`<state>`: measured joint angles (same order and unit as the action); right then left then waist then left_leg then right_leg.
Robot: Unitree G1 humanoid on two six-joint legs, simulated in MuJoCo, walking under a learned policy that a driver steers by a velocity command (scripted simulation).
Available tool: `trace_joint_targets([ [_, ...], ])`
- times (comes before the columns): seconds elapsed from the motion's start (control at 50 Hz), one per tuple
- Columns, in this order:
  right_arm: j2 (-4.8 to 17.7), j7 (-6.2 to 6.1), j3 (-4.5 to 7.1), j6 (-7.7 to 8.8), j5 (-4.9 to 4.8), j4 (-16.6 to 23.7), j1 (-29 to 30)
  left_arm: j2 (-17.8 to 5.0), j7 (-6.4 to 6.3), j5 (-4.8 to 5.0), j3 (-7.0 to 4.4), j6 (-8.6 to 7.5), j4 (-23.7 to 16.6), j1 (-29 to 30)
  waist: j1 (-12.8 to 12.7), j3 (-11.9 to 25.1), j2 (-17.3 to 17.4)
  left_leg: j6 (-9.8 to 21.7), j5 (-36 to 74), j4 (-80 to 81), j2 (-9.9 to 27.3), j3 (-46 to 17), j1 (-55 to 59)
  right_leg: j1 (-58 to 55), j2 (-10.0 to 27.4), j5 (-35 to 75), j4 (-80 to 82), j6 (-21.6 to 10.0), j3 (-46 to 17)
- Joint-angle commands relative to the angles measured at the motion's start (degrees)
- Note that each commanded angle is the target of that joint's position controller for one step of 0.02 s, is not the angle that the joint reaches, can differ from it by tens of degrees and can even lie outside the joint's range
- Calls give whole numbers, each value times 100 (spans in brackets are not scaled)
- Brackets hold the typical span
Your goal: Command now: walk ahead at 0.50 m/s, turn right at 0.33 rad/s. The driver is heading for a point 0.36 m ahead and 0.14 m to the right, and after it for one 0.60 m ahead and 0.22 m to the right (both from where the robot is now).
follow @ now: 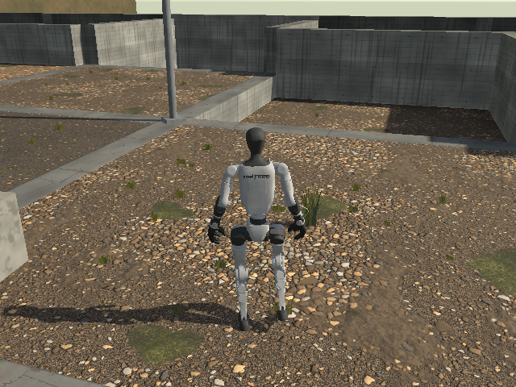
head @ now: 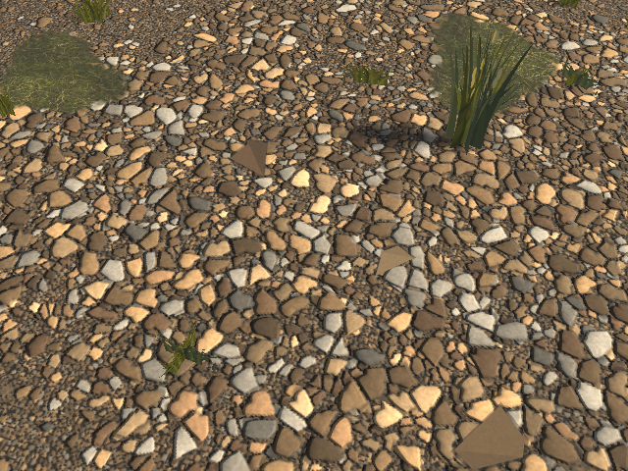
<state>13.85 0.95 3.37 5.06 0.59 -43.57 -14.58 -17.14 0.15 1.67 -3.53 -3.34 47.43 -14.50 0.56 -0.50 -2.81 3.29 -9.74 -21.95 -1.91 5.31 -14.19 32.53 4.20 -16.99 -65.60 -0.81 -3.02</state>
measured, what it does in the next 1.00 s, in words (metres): walks ahead, turning right: right foot, then left foot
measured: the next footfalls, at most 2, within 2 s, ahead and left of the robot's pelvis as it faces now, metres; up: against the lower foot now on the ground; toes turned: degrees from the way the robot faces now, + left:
right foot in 0.36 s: +0.34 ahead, -0.17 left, +0.00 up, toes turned -14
left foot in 0.84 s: +0.51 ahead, -0.01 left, +0.00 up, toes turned -34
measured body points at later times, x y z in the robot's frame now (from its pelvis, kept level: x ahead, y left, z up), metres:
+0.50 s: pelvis +0.25 -0.08 -0.01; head +0.30 -0.10 +0.43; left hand +0.47 +0.15 -0.11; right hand +0.30 -0.38 -0.13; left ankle +0.21 +0.10 -0.64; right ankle +0.30 -0.16 -0.74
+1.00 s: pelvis +0.37 -0.07 +0.00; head +0.41 -0.07 +0.44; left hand +0.66 +0.08 -0.11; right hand +0.36 -0.38 -0.09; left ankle +0.47 +0.01 -0.74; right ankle +0.27 -0.16 -0.66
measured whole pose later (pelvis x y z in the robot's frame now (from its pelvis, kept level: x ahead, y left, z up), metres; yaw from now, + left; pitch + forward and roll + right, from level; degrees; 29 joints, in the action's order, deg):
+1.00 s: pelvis +0.37 -0.07 +0.00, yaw -32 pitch +2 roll -1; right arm 14.4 -1.3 3.0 0.7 0.8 -40.8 -8.2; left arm -18.7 -1.9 0.6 -4.7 2.9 37.4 -8.7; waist 1.1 -1.7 -1.9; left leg 0.0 -10.3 -27.7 0.5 -2.9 -19.5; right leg 27.6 -6.1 -29.6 -63.0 4.1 -7.1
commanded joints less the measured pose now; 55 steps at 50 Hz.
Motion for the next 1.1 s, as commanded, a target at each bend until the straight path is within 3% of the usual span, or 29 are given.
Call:
trace_joint_targets([
  [0.02,665,-39,180,181,39,210,159,-245,-37,-11,-100,79,-335,-111,-143,65,654,918,963,1431,1668,-1137,468,736,314,617,180,105,-417],
  [0.14,852,-155,224,142,2,-49,-14,-72,109,-64,-51,44,-616,790,129,-210,552,611,1415,1531,1440,26,699,663,167,2300,2043,70,-26],
  [0.24,1034,-193,305,-42,-105,-330,-453,-23,280,-51,-6,60,-1051,1546,394,-478,494,520,1839,1183,1803,296,1799,1016,98,1784,2837,-170,309],
  [0.26,1078,-202,322,-90,-129,-351,-444,-57,316,-49,-21,64,-1127,1582,354,-463,537,470,2263,995,1856,360,1969,960,35,1495,2914,-250,419],
  [0.3,1246,-257,367,-188,-153,-306,-268,-228,358,-76,-113,82,-1185,1324,102,-219,756,316,4346,210,1824,543,2103,322,-328,872,2971,-447,802],
  [0.32,1309,-299,382,-254,-158,-267,-183,-397,358,-93,-211,82,-1088,793,-188,90,845,214,5333,-605,1727,609,2045,-353,-606,712,3027,-556,977],
  [0.34,1303,-334,363,-289,-188,-216,-58,-688,308,-107,-373,62,-869,-110,-664,547,734,-2,5308,-1820,1473,730,1617,-1613,-850,1332,3542,-732,970],
  [0.36,1137,-346,291,-228,-84,-86,-145,-1185,172,-141,-538,97,-753,-776,-898,1109,100,-367,3229,-3584,1133,717,181,-3394,-192,2967,3578,-1062,-116],
  [0.38,333,-218,18,-69,145,178,-877,-1761,127,-208,-563,71,-906,-464,-105,1918,-1309,-773,-2797,-5794,-74,111,-2322,-5483,1527,4514,3534,-2370,-3111],
  [0.4,881,-131,94,94,-20,100,-433,-1357,131,-190,-481,82,-1057,-771,-685,2843,-359,-689,-2895,-6291,-17,-1093,-2482,-5597,1655,4431,3948,-2504,-3599],
  [0.42,973,-121,127,131,-218,307,136,-1089,136,-175,-399,63,-1078,-433,-663,2095,-177,-576,-2386,-6097,263,-1129,-2798,-5030,1411,4575,4017,-2215,-2676],
  [0.44,905,-185,103,125,-155,325,295,-872,118,-64,-354,65,-1089,-80,-446,1360,255,-558,-1911,-5587,487,-1016,-2828,-4117,1085,4341,4127,-1916,-2068],
  [0.46,960,-256,141,64,-37,295,353,-719,83,-33,-309,93,-1157,236,-258,929,346,-601,-1643,-5232,619,-967,-2612,-3287,900,4193,4297,-1754,-1758],
  [0.48,1019,-281,181,-37,-20,318,264,-664,53,-114,-281,116,-1237,410,-44,785,240,-613,-1479,-5047,689,-1007,-2174,-2603,768,4211,4482,-1709,-1578],
  [0.54,794,-329,142,-224,21,328,44,-807,12,-194,-327,131,-1276,544,186,759,47,-762,-1180,-4284,548,-895,-1763,-1799,525,4673,4579,-1659,-1225],
  [0.6,690,-357,91,-280,48,403,316,-909,-105,-116,-359,236,-1244,471,113,936,-80,-894,-571,-3414,401,-925,-1740,-1761,334,4372,4424,-1467,-1148],
  [0.66,704,-316,78,-327,-4,516,752,-909,-200,-75,-357,388,-1272,464,-37,958,-235,-932,-64,-2695,263,-1012,-1621,-1750,215,3264,4340,-1231,-1367],
  [0.76,808,-233,119,-276,-48,676,1124,-862,-217,-92,-342,511,-1343,441,-161,758,-539,-822,-433,-1668,29,-1184,-1385,-2032,226,2393,3996,-1120,-2136],
  [0.8,847,-198,168,-196,-58,645,896,-800,-221,-46,-318,529,-1427,613,27,723,-635,-663,-125,-716,8,-1154,-873,-2123,96,2377,3704,-952,-2369],
  [0.82,901,-183,197,-151,-41,574,653,-694,-229,-40,-277,534,-1467,680,164,734,-581,-519,724,-29,189,-1129,-295,-1975,-85,2085,3448,-744,-2249],
  [0.84,1237,-208,263,-145,62,613,539,-370,-226,-140,-181,519,-1497,369,-9,1016,115,-131,1874,-4,1234,-1923,570,-1489,-459,778,2643,-441,-1798],
  [0.86,1561,-232,330,-235,231,595,659,-278,-232,-128,-158,484,-1539,-67,-390,869,1787,949,3521,40,2260,-3295,1083,-316,-1407,-1839,1630,-39,-842],
  [0.88,1204,-225,274,-249,183,600,447,-774,-217,-198,-264,431,-1467,-117,-181,1050,1841,1550,3477,135,2687,-3983,1123,49,-1144,-2375,348,265,-735],
  [0.9,987,-230,211,-258,105,661,523,-1027,-208,-135,-354,448,-1351,-16,-91,935,1295,1430,3228,-6,2412,-3402,1026,143,-1021,-2016,-297,369,-766],
  [0.92,866,-232,180,-293,52,670,661,-941,-233,-115,-358,511,-1241,70,-111,807,941,1130,2915,-103,2004,-2818,901,169,-955,-1691,-492,466,-720],
  [0.94,812,-237,155,-330,-23,673,766,-832,-253,-119,-332,575,-1245,162,-105,675,898,966,2649,-82,1799,-2525,776,195,-911,-1472,-482,532,-715],
  [1.0,800,-241,126,-443,13,626,932,-329,-205,-89,-162,613,-1284,277,-186,621,1138,761,2483,36,1304,-1756,415,-463,-795,-1111,649,616,-205],
  [1.04,832,-244,144,-496,0,585,896,-142,-172,-116,-71,589,-1317,437,-64,732,1413,781,2393,36,1239,-1597,423,-1016,-629,-1032,1746,613,33],
  [1.1,978,-227,172,-538,-63,482,670,-275,-115,-95,-108,574,-1245,419,36,754,1547,862,1813,-29,1365,-1774,479,-1619,-569,-319,3088,486,187],
])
